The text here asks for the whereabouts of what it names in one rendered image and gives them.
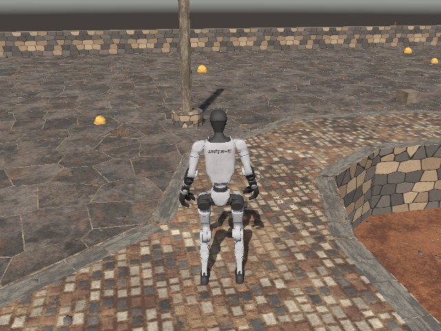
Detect robot left hand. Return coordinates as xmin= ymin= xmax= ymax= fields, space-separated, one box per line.
xmin=179 ymin=192 xmax=195 ymax=207

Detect right robot forearm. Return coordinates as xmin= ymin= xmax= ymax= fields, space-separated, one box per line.
xmin=246 ymin=166 xmax=258 ymax=189

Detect robot right upper arm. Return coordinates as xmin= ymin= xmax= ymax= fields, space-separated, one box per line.
xmin=234 ymin=139 xmax=253 ymax=176

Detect right robot shin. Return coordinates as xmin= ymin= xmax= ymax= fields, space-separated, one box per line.
xmin=234 ymin=228 xmax=244 ymax=274

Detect humanoid robot head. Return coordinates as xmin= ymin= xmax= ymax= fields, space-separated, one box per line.
xmin=207 ymin=110 xmax=231 ymax=143

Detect left robot forearm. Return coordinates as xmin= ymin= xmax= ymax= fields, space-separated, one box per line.
xmin=181 ymin=168 xmax=194 ymax=195

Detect robot right hand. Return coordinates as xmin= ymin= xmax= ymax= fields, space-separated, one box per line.
xmin=243 ymin=186 xmax=259 ymax=200

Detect robot left upper arm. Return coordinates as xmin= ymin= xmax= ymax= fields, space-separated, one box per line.
xmin=187 ymin=140 xmax=205 ymax=179

